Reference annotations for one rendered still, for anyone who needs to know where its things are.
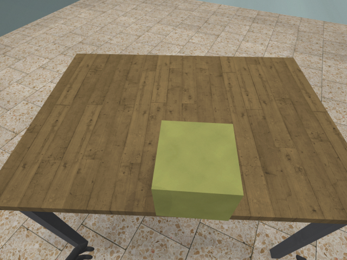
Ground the robot left hand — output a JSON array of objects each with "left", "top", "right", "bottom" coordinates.
[{"left": 65, "top": 242, "right": 94, "bottom": 260}]

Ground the table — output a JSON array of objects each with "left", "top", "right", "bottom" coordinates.
[{"left": 0, "top": 54, "right": 347, "bottom": 259}]

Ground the carton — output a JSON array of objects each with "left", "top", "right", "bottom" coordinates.
[{"left": 151, "top": 120, "right": 244, "bottom": 221}]

